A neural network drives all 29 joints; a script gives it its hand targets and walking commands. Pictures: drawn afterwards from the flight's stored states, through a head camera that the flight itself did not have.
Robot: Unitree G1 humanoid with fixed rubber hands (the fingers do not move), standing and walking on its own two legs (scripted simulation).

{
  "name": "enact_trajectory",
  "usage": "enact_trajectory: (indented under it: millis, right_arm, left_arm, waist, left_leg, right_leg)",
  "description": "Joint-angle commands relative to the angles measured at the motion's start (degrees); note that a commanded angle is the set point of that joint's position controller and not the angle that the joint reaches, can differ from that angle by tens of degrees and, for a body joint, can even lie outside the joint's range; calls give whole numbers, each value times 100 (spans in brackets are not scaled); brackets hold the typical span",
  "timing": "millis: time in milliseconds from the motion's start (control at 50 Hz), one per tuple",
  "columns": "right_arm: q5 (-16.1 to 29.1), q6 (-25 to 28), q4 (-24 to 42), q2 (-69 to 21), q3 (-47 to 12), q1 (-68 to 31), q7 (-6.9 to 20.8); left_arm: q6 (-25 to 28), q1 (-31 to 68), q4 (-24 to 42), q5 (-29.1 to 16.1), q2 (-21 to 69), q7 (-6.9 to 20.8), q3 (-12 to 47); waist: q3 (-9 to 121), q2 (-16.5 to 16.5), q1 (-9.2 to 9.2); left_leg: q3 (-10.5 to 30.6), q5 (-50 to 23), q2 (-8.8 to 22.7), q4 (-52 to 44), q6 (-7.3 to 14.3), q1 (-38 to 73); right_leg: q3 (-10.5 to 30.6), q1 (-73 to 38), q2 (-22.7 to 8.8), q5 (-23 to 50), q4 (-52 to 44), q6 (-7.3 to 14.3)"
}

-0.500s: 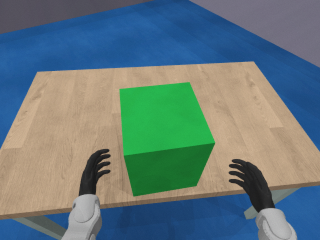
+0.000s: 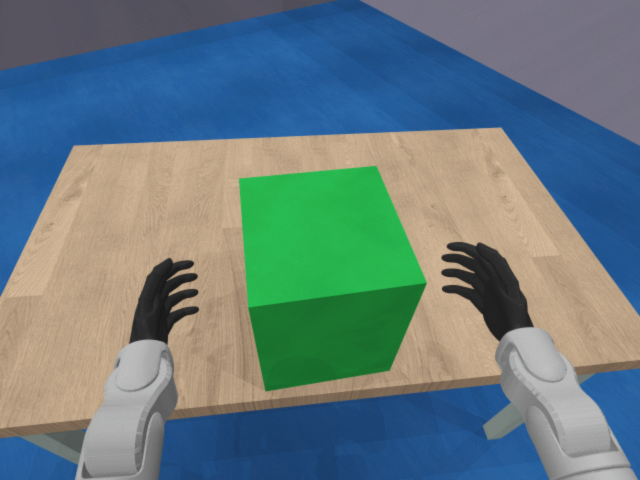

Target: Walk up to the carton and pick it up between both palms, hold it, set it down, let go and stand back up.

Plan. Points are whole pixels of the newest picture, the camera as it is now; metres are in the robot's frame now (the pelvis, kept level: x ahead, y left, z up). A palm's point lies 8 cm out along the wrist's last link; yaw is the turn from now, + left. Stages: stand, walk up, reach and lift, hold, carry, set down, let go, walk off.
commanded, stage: reach and lift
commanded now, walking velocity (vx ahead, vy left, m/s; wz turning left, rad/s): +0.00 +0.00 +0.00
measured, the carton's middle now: (319, 281) +0.41 +0.03 -0.02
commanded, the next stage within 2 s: none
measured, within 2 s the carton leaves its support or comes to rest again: neither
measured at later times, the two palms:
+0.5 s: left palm (165, 252) +0.34 +0.21 +0.13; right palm (501, 230) +0.38 -0.17 +0.15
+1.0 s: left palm (172, 204) +0.40 +0.21 +0.15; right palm (495, 183) +0.43 -0.17 +0.18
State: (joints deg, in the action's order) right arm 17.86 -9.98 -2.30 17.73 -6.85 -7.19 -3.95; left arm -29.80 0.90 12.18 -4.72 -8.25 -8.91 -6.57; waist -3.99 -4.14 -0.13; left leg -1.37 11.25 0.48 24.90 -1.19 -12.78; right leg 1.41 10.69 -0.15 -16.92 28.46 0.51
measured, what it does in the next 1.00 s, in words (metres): stands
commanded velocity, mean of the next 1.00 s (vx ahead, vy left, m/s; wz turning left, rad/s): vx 0.00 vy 0.00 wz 0.00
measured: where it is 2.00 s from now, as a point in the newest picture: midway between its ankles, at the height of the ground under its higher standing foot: outside the picture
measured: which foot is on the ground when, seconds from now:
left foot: down 0.00-1.00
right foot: down 0.00-1.00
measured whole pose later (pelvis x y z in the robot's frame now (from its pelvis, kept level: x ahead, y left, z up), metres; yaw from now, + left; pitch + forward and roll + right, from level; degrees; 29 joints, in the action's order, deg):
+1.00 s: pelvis +0.00 -0.01 +0.00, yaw +0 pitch +0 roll +1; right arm 25.8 -21.7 -34.2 20.5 -6.8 -49.1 -3.7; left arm -38.7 42.5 -20.3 -4.7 -14.7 -11.8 -9.0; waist -3.9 -4.1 -0.1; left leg -1.4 10.8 1.2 24.9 -1.8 -14.2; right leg 1.4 12.2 0.6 -16.4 28.4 0.9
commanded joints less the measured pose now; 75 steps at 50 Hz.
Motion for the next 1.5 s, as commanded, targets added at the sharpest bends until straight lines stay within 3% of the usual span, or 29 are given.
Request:
enact_trajectory:
  millis: [0, 40, 80, 120, 180, 240, 260, 320, 420, 440, 500, 520, 560, 660, 720, 740, 780, 840, 860, 920, 1060, 1140, 1180, 1280, 1320, 1380, 1420, 1440, 1480]
  right_arm:
    - [619, -309, 371, 1240, 864, -2948, 89]
    - [626, -512, -102, 1289, 924, -3637, 120]
    - [683, -629, -163, 1170, 748, -3639, 77]
    - [727, -740, -485, 1290, 827, -3965, 93]
    - [778, -721, -305, 1387, 876, -4601, 105]
    - [933, -744, -585, 1360, 706, -4689, 93]
    - [909, -735, -509, 1448, 781, -4491, 48]
    - [939, -806, -1143, 1497, 816, -5414, 58]
    - [1102, -832, -1166, 1548, 660, -6025, 69]
    - [1127, -842, -1263, 1500, 660, -5769, 35]
    - [1048, -881, -1754, 1472, 620, -6530, 24]
    - [1208, -919, -1789, 1444, 444, -6397, 44]
    - [1242, -928, -2060, 1575, 543, -6620, 87]
    - [1258, -934, -2215, 1604, 494, -7396, 63]
    - [1258, -846, -1929, 1691, 600, -7506, 14]
    - [1278, -906, -2377, 1598, 480, -7599, 53]
    - [1312, -954, -2648, 1588, 419, -7599, 59]
    - [1322, -928, -2754, 1676, 449, -7820, 90]
    - [1349, -898, -2842, 1725, 517, -7650, 65]
    - [1283, -839, -3373, 1497, 328, -7311, 80]
    - [1126, -359, -2758, 1058, 222, -6844, -19]
    - [998, -37, -3100, 793, 98, -6579, -8]
    - [829, 0, -4022, 579, 32, -6387, 65]
    - [301, 457, -4543, 470, 203, -6531, 90]
    - [160, 835, -4187, 335, 253, -6512, 89]
    - [-115, 1272, -4107, 179, 390, -6557, 132]
    - [-203, 1454, -4573, 60, 380, -6574, 182]
    - [-250, 1473, -4673, -100, 298, -6351, 154]
    - [-388, 1675, -4741, -20, 421, -6413, 91]
  left_arm:
    - [-364, 3222, 1032, -507, -561, -182, -324]
    - [-640, 3916, 662, -473, -567, -194, -368]
    - [-768, 3877, 315, -432, -604, -159, -513]
    - [-829, 4221, 403, -393, -575, -138, -382]
    - [-846, 4744, 292, -486, -685, -161, -422]
    - [-929, 4763, 134, -297, -655, -138, -432]
    - [-918, 4602, 356, -326, -758, -119, -441]
    - [-959, 5591, -286, -319, -896, -169, -437]
    - [-957, 6059, -182, -302, -1138, -242, -508]
    - [-968, 5821, -95, -319, -1028, -253, -484]
    - [-986, 6490, -1171, -320, -1205, -215, -506]
    - [-942, 6379, -780, -341, -1119, -202, -403]
    - [-867, 6721, -649, -299, -1154, -278, -375]
    - [-785, 7417, -1653, -456, -1596, -287, -469]
    - [-700, 7550, -1132, -562, -1474, -370, -282]
    - [-691, 7692, -1672, -517, -1615, -377, -416]
    - [-676, 7685, -2184, -528, -1567, -323, -321]
    - [-595, 7931, -2177, -548, -1608, -392, -273]
    - [-555, 7907, -1987, -606, -1479, -400, -188]
    - [-456, 7317, -2829, -505, -1407, -251, -300]
    - [300, 6775, -2530, -419, -1248, 4, -395]
    - [819, 6564, -2968, -109, -1131, 25, -482]
    - [1036, 6321, -3925, -18, -925, 91, -497]
    - [1816, 6432, -4863, 268, -755, 56, -652]
    - [2215, 6464, -4628, 264, -563, -19, -511]
    - [3045, 6703, -4605, 75, -630, -92, -478]
    - [3394, 6636, -5382, 126, -501, -68, -369]
    - [3565, 6443, -5854, 219, -638, -25, -569]
    - [3899, 6473, -5953, 236, -658, -16, -658]
  waist:
    - [2096, 869, -539]
    - [1949, 916, -511]
    - [2072, 652, -655]
    - [2148, 968, -578]
    - [2721, 741, -614]
    - [2815, 886, -682]
    - [2998, 810, -538]
    - [2825, 986, -565]
    - [3253, 1018, -746]
    - [3276, 994, -661]
    - [3131, 868, -774]
    - [3262, 896, -743]
    - [3427, 1145, -723]
    - [3524, 928, -890]
    - [4093, 1126, -823]
    - [3809, 1081, -956]
    - [3730, 1011, -919]
    - [3968, 1118, -955]
    - [4139, 1311, -813]
    - [4029, 1134, -911]
    - [4539, 1061, -927]
    - [4567, 1253, -1080]
    - [4019, 1198, -1088]
    - [3728, 1058, -1184]
    - [4316, 1256, -1127]
    - [5199, 999, -1040]
    - [5214, 1065, -996]
    - [5077, 920, -1159]
    - [5421, 818, -1097]
  left_leg:
    - [-110, -1757, 102, -566, -240, 1941]
    - [-144, -1226, 93, -626, -199, 1596]
    - [-197, -1286, 69, -632, -94, 1511]
    - [-141, -1539, 83, -573, -174, 1695]
    - [-98, -1558, 90, -514, -107, 1615]
    - [-152, -1973, 71, -407, -152, 1778]
    - [-126, -2366, 39, -290, -182, 1918]
    - [-125, -1796, 81, -366, -201, 1541]
    - [-177, -2035, 67, -282, -165, 1444]
    - [-146, -2273, 61, -262, -182, 1634]
    - [-193, -1722, 71, -320, -119, 1130]
    - [-152, -1974, 37, -306, -120, 1235]
    - [-104, -1850, 73, -332, -200, 1314]
    - [-123, -1904, 74, -231, -159, 983]
    - [-125, -2408, 69, -89, -250, 1296]
    - [-144, -2250, 84, -95, -249, 1135]
    - [-133, -2075, 63, -142, -231, 949]
    - [-110, -2278, 93, -123, -279, 960]
    - [-72, -2623, 95, -30, -359, 1288]
    - [-63, -2781, 74, -4, -319, 1348]
    - [-1, -3555, -51, 262, -324, 1501]
    - [35, -3635, -14, 341, -359, 1594]
    - [2, -3324, 26, 240, -318, 1611]
    - [-20, -2610, 99, 106, -263, 1135]
    - [-33, -3237, 118, 342, -373, 1404]
    - [-19, -3500, 121, 580, -383, 1239]
    - [-14, -3309, 158, 698, -373, 1083]
    - [-126, -3203, 116, 743, -330, 684]
    - [-180, -2845, 109, 639, -295, 361]
  right_leg:
    - [-86, 674, 386, 1173, -1234, 215]
    - [-61, 761, 351, 891, -1242, 225]
    - [25, 443, 324, 1129, -1231, 179]
    - [3, 545, 336, 1330, -1178, 191]
    - [15, 331, 358, 1471, -1097, 139]
    - [6, 266, 374, 1865, -1098, 125]
    - [-32, 137, 418, 2268, -1046, 104]
    - [-71, 457, 414, 1672, -1022, 119]
    - [-6, 216, 388, 2079, -924, 72]
    - [-21, 128, 416, 2258, -939, 68]
    - [13, 189, 357, 1956, -911, -1]
    - [39, 50, 352, 2374, -873, -11]
    - [-40, 134, 384, 2052, -882, 43]
    - [43, 157, 356, 2094, -835, -16]
    - [-91, 120, 439, 2507, -777, 30]
    - [-34, 228, 409, 2136, -854, 36]
    - [27, 181, 365, 2220, -872, 21]
    - [-63, 207, 423, 2250, -824, 45]
    - [-105, 310, 445, 2471, -832, 84]
    - [-80, 194, 427, 2620, -900, 17]
    - [-126, 76, 450, 3611, -742, -76]
    - [-158, 302, 440, 3318, -731, -40]
    - [-187, 558, 436, 2726, -868, 1]
    - [-203, 807, 403, 2061, -863, 50]
    - [-240, 878, 447, 2467, -827, 84]
    - [-216, 876, 450, 2781, -593, 57]
    - [-194, 1130, 426, 2660, -499, 51]
    - [-83, 964, 346, 2735, -496, 34]
    - [-93, 675, 289, 2959, -348, -22]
